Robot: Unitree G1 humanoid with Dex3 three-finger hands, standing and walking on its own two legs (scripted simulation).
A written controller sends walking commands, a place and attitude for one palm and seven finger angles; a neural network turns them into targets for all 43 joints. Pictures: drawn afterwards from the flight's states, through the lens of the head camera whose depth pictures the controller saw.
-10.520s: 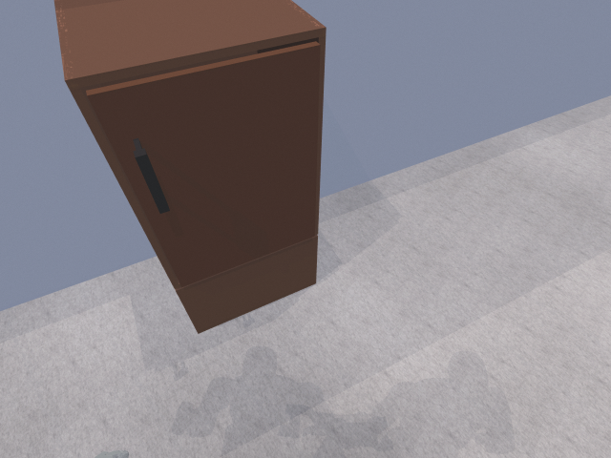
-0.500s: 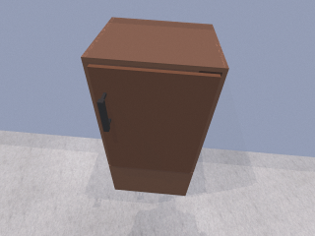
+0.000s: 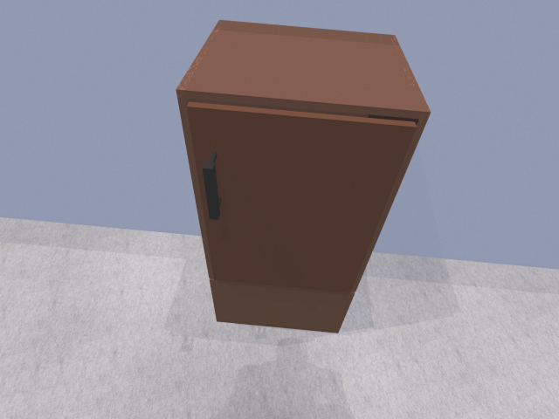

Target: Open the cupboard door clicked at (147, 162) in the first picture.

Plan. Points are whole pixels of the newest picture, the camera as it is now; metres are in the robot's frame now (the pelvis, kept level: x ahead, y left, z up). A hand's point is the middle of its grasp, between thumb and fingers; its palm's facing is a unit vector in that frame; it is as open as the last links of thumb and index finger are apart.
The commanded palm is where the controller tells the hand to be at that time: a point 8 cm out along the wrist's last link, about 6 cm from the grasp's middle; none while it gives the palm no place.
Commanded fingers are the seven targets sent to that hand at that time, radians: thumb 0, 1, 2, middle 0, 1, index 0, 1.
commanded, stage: come to a stop and stand still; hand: left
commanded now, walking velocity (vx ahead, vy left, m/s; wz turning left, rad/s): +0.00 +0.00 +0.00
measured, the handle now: (214, 186) +0.57 +0.17 -0.02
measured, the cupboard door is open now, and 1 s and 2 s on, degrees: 0 0 0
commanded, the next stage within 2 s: look again from close up in 0.28 s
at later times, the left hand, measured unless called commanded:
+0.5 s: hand out of the picture -0.05 +0.18 -0.18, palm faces +0.01 -0.98 -0.19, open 7.4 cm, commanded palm none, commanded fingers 0.00 0.90 0.90 -0.20 -0.30 -0.20 -0.30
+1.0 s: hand out of the picture -0.02 +0.17 -0.17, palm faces -0.01 -0.98 -0.20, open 7.4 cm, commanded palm none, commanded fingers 0.00 0.90 0.90 -0.20 -0.30 -0.20 -0.30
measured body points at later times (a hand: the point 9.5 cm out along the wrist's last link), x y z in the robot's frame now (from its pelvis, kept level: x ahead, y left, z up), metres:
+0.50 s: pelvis -0.01 +0.01 +0.00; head -0.02 +0.02 +0.45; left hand -0.05 +0.23 -0.16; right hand +0.01 -0.22 -0.15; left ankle +0.06 +0.09 -0.74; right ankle +0.00 -0.15 -0.74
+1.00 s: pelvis +0.00 +0.00 +0.00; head +0.00 +0.00 +0.45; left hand -0.02 +0.22 -0.16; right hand -0.01 -0.23 -0.16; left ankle +0.06 +0.09 -0.74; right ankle +0.00 -0.15 -0.74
